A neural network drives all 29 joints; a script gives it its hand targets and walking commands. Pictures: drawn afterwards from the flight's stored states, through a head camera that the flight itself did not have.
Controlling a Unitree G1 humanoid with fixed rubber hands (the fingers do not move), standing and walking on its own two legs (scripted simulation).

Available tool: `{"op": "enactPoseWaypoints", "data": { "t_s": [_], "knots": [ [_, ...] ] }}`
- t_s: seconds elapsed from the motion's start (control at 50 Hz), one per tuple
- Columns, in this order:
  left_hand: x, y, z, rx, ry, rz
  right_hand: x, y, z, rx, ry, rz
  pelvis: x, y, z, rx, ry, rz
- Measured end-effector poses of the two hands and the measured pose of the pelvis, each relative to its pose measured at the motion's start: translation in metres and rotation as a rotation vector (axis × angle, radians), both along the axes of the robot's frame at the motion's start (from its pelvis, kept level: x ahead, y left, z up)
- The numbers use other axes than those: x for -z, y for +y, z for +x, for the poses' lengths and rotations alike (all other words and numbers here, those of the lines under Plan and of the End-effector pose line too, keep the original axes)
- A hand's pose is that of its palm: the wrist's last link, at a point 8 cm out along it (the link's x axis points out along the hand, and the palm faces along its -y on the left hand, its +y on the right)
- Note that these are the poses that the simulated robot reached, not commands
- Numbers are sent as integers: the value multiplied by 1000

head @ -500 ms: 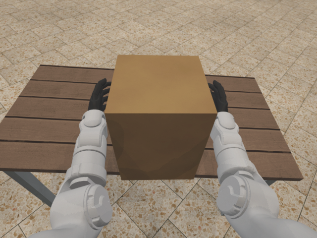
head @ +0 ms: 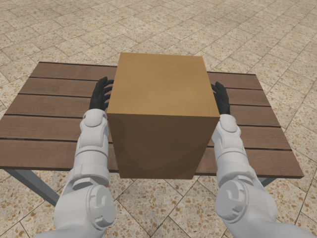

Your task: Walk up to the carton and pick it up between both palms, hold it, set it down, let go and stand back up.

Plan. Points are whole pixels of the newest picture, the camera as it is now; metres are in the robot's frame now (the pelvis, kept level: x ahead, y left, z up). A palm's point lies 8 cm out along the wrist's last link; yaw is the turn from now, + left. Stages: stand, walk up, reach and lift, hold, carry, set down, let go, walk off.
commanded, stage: set down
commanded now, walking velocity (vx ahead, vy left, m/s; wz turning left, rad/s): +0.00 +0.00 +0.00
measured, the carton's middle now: (159, 120) +0.43 -0.02 +0.02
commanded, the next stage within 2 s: none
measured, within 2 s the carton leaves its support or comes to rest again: neither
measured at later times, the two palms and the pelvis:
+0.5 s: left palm (98, 109) +0.41 +0.14 +0.09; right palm (220, 114) +0.40 -0.18 +0.09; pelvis +0.00 +0.00 +0.00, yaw +0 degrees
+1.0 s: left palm (99, 103) +0.44 +0.15 +0.08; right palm (218, 115) +0.42 -0.18 +0.06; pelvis +0.00 -0.01 -0.01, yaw -1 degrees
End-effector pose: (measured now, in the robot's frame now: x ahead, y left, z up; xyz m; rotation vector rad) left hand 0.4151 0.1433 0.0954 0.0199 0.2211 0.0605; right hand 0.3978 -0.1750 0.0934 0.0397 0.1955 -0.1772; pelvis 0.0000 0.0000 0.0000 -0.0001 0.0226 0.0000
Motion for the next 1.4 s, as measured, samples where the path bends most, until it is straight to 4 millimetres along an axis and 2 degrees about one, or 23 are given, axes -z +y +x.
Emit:
{"op": "enactPoseWaypoints", "data": {
  "t_s": [0.52, 0.62, 0.74, 0.82, 0.9, 1.04, 1.24, 1.4],
  "knots": [
    [3, 0, -3, -4, -9, -3, 2, -1, -2, -4, -10, 6, 0, -1, -1, -1, -2, 3],
    [14, 1, -2, -15, 34, 9, 0, -1, 0, -27, -7, -60, 1, -2, -3, 0, 5, 5],
    [25, 0, 6, -32, 62, 20, 22, -1, 2, -62, 76, -138, 2, -5, -4, 3, 85, 4],
    [24, 0, 17, -19, 66, 40, 35, -2, 3, -63, 109, -124, 5, -6, -3, 7, 145, -1],
    [19, 0, 25, -10, 70, 49, 38, -3, 9, -80, 116, -126, 6, -5, -2, 8, 185, -3],
    [12, 7, 28, -26, 72, 53, 29, -13, 21, -80, 102, -122, 8, -6, -3, 11, 227, -5],
    [3, 26, 23, -52, 22, 47, 7, -39, 21, -61, 70, -145, 11, -7, -12, 15, 251, -5],
    [-25, 35, 25, -64, -11, 47, -16, -48, 22, -60, 66, -135, 13, -8, -19, 16, 250, -4]
  ]
}}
